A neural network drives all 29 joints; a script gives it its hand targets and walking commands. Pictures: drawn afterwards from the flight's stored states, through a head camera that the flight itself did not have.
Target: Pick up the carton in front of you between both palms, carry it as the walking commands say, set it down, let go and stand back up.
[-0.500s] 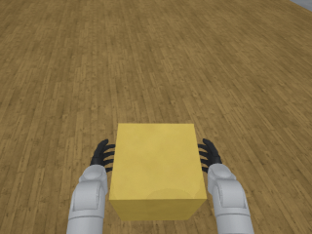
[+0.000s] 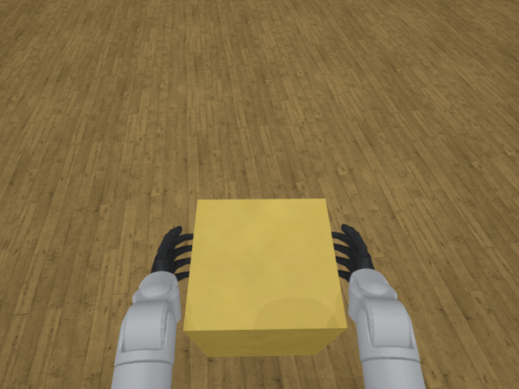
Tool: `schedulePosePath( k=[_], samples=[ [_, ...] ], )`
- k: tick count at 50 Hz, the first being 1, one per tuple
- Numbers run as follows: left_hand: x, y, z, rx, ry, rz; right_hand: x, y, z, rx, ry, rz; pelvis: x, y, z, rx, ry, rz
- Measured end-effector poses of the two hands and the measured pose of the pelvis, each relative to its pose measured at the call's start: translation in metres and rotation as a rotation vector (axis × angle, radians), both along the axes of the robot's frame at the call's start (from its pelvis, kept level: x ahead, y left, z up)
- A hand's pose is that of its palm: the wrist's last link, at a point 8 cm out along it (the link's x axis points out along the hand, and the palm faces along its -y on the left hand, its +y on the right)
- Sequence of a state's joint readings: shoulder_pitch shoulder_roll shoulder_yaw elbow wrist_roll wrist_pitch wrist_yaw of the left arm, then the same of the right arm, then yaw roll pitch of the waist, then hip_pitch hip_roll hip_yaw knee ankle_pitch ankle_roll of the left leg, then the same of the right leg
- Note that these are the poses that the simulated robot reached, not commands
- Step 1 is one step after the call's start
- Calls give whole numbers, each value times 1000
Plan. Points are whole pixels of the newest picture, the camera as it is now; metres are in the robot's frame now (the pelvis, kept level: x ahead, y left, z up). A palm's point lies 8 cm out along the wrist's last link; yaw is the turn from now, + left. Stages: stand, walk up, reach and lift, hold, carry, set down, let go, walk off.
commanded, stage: carry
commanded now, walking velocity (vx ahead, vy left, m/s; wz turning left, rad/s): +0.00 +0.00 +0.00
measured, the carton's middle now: (261, 284) +0.30 +0.00 -0.06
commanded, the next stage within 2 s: hold in 2.00 s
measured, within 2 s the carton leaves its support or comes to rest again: neither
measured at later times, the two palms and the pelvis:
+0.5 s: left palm (170, 232) +0.36 +0.15 +0.02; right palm (348, 234) +0.35 -0.15 +0.02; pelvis +0.07 +0.01 -0.01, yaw -2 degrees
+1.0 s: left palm (167, 247) +0.33 +0.15 +0.03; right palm (355, 248) +0.32 -0.15 +0.03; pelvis +0.04 +0.01 +0.00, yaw -1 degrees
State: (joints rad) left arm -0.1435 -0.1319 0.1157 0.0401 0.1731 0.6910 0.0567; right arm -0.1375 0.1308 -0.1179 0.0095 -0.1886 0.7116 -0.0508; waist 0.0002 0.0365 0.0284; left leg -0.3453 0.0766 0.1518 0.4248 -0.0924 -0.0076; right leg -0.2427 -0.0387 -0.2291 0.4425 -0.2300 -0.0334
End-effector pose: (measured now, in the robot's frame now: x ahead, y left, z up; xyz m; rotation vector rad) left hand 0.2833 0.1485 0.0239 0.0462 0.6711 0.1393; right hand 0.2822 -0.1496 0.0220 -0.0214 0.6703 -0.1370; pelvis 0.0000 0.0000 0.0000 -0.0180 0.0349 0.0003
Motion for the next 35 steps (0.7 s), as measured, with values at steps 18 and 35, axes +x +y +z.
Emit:
schedulePosePath(
  k=[18, 35],
  samples=[
    [82, 5, 5, -1, 5, -30, 74, 5, 7, -23, 7, -16, 74, 13, -6, 19, 18, -26],
    [65, 4, 4, -2, 6, -29, 58, 5, 7, -23, 8, -15, 62, 12, -7, 18, 0, -27]
  ],
)
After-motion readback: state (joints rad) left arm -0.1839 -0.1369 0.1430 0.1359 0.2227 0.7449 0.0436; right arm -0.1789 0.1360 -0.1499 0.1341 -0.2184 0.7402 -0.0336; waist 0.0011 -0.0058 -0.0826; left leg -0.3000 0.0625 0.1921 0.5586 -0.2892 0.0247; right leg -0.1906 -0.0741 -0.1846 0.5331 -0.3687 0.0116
